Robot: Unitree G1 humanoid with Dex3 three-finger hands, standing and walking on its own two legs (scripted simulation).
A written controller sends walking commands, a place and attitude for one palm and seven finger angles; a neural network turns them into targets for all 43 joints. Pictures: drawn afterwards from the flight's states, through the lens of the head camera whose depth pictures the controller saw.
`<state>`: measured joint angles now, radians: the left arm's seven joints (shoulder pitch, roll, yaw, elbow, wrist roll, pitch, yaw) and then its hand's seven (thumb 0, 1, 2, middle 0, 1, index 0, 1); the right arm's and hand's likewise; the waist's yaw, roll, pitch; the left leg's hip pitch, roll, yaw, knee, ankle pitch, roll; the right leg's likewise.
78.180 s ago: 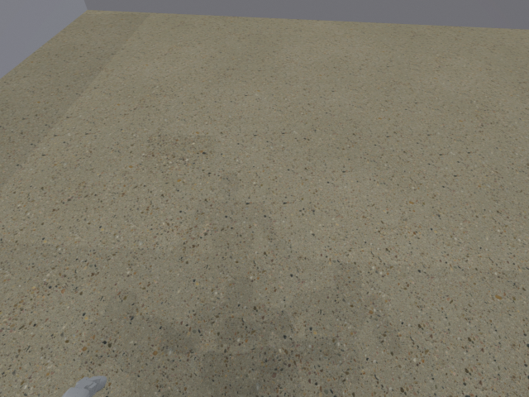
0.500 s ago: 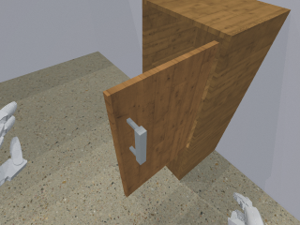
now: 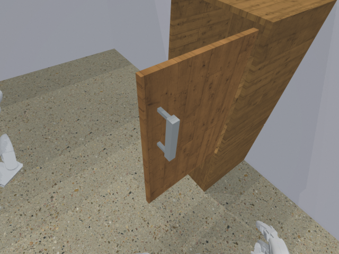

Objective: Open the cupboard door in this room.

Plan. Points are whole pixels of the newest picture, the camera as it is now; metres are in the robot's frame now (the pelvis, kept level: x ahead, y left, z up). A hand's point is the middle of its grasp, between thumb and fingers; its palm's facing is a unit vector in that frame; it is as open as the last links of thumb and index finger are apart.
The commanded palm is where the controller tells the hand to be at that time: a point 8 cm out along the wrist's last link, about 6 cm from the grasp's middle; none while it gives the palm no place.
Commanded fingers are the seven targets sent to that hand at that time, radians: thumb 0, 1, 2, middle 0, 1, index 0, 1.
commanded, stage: step back with the hand held close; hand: left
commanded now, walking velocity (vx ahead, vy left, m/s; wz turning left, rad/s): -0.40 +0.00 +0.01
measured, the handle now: (166, 134) +0.37 +0.03 +0.09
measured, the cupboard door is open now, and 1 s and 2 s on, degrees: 91 91 91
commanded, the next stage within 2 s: stop stepping back and stand still in 0.58 s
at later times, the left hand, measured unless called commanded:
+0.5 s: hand out of the picture +0.17 +0.30 +0.20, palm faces +0.36 -0.87 -0.32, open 7.4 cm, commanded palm +0.09 +0.33 +0.20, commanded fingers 0.00 0.90 0.90 -0.20 -0.30 -0.20 -0.30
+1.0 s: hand out of the picture +0.02 +0.35 +0.19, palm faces +0.52 -0.83 -0.21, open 7.4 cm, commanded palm -0.05 +0.37 +0.20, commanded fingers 0.00 0.90 0.90 -0.20 -0.30 -0.20 -0.30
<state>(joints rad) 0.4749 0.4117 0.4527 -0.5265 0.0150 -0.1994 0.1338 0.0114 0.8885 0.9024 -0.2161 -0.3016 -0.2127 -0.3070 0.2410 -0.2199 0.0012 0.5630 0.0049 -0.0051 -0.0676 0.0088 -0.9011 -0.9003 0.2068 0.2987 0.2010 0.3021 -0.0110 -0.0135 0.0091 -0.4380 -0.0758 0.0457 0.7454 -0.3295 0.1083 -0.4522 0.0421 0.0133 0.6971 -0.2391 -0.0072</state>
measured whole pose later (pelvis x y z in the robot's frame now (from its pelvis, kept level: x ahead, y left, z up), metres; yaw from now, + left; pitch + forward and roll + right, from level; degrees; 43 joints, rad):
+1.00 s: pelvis -0.20 +0.08 +0.00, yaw -3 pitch -2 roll -1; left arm 0.32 0.34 0.44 -0.42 -0.05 -0.13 0.16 0.01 0.89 0.90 -0.21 -0.30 -0.21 -0.31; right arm 0.31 -0.22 0.02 0.74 0.00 -0.10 -0.08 0.01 -0.90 -0.90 0.21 0.30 0.20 0.30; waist 0.02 -0.07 -0.06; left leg -0.38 0.01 0.03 0.71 -0.32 0.03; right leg -0.19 0.01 -0.05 0.75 -0.52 0.00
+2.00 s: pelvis -0.22 +0.09 +0.03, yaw -3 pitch -1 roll +0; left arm 0.56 0.39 0.39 -0.47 -0.03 -0.19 0.13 0.01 0.89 0.90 -0.22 -0.30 -0.21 -0.31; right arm 0.23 -0.20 0.02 0.64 0.01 -0.10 -0.07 0.01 -0.90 -0.90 0.21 0.30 0.20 0.30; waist 0.02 -0.01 0.02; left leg -0.24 0.03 0.05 0.50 -0.25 0.00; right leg -0.17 -0.01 -0.05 0.50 -0.32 0.00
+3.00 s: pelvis -0.26 +0.10 +0.02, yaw -1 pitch +0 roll +0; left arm 0.30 0.20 -0.01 0.92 0.02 0.04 0.02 0.00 0.98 0.90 -0.21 -0.30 -0.21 -0.30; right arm 0.23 -0.24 0.02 1.00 -0.03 0.02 0.00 0.00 -0.91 -0.90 0.20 0.30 0.20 0.30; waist -0.01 -0.05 0.06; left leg -0.31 0.00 0.02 0.51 -0.19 0.02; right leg -0.23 -0.04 -0.08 0.53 -0.29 0.00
